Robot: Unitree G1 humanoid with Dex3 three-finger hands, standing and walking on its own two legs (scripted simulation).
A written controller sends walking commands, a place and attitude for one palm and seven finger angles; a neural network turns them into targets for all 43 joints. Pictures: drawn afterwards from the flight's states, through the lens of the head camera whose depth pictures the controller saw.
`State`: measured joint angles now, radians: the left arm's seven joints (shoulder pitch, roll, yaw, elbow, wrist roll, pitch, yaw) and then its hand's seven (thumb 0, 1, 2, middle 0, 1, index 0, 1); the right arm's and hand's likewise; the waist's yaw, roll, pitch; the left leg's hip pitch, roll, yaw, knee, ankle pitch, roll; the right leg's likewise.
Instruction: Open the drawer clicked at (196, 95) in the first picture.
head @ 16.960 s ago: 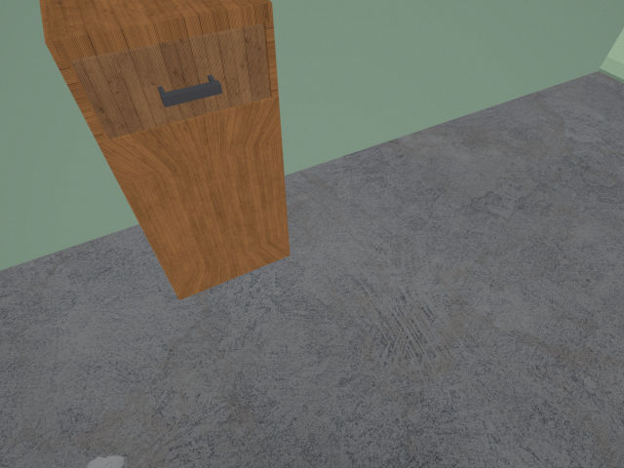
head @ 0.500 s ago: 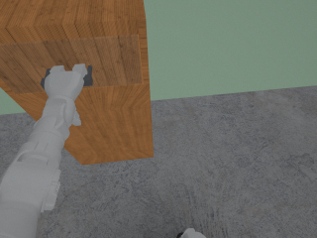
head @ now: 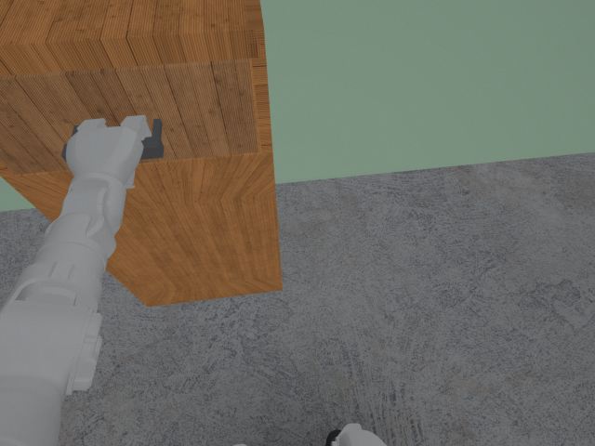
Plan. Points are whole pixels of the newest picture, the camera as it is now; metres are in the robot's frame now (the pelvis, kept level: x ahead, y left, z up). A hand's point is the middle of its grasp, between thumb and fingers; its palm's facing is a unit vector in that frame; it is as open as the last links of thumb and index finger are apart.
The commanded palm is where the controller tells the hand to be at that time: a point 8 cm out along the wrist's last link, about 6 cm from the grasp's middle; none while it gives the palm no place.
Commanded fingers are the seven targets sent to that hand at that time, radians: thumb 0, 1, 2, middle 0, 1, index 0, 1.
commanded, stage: close the thumb around the handle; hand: left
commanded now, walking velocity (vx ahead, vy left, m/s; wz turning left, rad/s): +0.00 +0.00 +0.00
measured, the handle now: (116, 140) +0.54 +0.24 +0.06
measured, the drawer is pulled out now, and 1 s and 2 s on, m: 0.00 0.07 0.21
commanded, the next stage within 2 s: pull the drawer open in 0.02 s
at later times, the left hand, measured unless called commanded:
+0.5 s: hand (122, 189) +0.47 +0.23 +0.04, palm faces -0.02 -0.03 -1.00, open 5.7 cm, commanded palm +0.42 +0.23 +0.09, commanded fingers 0.00 0.90 0.90 -0.40 -1.35 -0.40 -1.35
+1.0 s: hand (118, 222) +0.41 +0.22 +0.04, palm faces -0.01 -0.04 -1.00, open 5.7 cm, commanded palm +0.37 +0.23 +0.09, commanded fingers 0.00 0.90 0.90 -0.40 -1.35 -0.40 -1.35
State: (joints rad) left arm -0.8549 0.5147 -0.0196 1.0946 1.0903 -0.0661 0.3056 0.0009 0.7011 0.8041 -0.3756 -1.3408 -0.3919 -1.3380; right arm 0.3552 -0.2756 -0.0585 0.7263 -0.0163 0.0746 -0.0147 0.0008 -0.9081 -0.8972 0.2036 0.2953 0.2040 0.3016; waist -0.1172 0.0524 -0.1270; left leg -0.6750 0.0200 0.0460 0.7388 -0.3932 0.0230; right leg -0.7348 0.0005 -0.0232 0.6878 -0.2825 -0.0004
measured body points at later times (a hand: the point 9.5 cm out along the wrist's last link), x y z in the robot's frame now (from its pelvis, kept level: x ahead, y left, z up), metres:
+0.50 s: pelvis +0.01 +0.01 +0.01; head +0.09 +0.00 +0.45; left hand +0.46 +0.23 +0.09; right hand +0.05 -0.26 -0.13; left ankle -0.03 +0.10 -0.71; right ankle +0.02 -0.12 -0.71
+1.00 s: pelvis +0.02 +0.00 +0.01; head +0.08 -0.02 +0.46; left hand +0.41 +0.22 +0.09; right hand +0.14 -0.26 -0.11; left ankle -0.03 +0.10 -0.71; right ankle +0.02 -0.12 -0.71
